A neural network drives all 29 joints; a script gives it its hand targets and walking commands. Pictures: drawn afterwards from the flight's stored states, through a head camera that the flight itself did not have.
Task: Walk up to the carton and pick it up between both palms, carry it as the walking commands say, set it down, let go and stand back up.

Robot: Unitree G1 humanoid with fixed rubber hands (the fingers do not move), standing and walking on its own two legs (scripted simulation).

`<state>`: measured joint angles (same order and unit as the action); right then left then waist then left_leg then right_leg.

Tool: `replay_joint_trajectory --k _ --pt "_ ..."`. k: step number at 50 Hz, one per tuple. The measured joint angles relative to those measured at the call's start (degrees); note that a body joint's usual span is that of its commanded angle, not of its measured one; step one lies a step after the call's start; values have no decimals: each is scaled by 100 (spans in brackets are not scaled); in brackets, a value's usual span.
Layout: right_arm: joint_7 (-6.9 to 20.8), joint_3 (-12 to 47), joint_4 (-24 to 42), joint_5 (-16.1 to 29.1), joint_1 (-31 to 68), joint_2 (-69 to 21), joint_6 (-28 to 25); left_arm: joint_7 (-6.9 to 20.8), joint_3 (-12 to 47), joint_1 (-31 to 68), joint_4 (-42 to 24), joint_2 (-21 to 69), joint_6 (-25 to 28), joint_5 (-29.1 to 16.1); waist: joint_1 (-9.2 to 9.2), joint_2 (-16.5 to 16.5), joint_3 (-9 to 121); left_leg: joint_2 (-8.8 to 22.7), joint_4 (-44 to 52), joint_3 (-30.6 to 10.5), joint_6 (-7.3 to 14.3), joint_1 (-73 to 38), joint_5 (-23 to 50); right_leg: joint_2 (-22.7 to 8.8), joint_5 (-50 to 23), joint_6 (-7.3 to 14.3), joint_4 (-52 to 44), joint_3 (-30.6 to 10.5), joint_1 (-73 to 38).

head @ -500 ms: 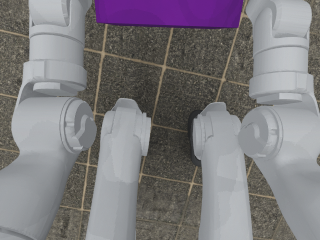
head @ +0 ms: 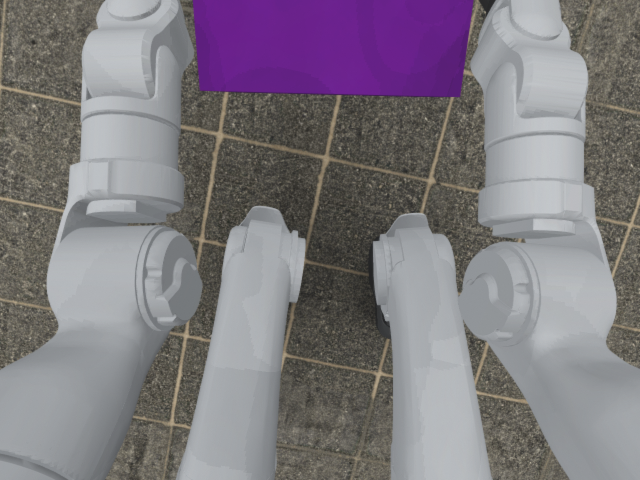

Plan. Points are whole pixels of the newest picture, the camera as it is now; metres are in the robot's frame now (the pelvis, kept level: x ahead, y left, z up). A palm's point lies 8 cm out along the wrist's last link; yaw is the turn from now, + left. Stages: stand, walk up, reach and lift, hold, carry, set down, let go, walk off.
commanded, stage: reach and lift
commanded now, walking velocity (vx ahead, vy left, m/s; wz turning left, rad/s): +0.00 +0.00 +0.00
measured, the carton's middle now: out of the picture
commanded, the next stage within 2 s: none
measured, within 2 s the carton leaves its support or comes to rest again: neither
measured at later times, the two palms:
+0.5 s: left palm out of the picture +0.52 +0.17 -0.04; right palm out of the picture +0.52 -0.13 -0.03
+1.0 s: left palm out of the picture +0.50 +0.16 +0.04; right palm out of the picture +0.50 -0.14 +0.03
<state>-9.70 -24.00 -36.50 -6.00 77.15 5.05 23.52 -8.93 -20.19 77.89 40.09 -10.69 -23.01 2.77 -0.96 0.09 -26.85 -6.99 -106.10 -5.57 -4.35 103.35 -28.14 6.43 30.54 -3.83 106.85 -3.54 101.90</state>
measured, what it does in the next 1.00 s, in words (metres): rises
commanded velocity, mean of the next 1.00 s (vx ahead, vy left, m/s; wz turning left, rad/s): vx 0.00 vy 0.00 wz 0.00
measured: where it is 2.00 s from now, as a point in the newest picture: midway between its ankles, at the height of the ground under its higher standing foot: (325, 299)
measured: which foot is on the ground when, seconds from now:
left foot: down 0.00-1.00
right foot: down 0.00-1.00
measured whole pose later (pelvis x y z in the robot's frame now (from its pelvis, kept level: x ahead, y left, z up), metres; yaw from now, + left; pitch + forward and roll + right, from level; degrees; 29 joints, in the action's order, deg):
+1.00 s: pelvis +0.03 +0.00 +0.11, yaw +0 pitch +21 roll +0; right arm -15.2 -17.9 -30.7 -2.3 57.2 1.1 23.6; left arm -13.3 -16.7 59.6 34.6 -2.8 -21.2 2.9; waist -1.7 0.2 -19.5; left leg -6.5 -85.7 -6.2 -3.5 79.3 -26.9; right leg 7.2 28.7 -2.9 86.9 -6.3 78.6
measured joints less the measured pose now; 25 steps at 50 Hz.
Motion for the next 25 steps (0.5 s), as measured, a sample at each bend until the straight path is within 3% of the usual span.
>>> replay_joint_trajectory --k 8,16,25 --pt "-23 -45 472 44 -226 -83 34 -14 72 8 -227 68 -61 42 78 77 -329 21 225 -4 32 -384 74 46 -94 -41 -255 -42 -389" --pt "-208 390 783 542 -673 62 315 -211 529 -395 -633 49 -432 -125 -4 127 -327 65 421 13 75 -701 91 114 -156 -86 -494 -108 -701" --pt "-84 0 163 -74 -654 -130 221 -269 169 -388 68 305 -256 235 -39 42 321 -22 810 -76 83 -932 176 39 -190 -63 -890 -79 -978"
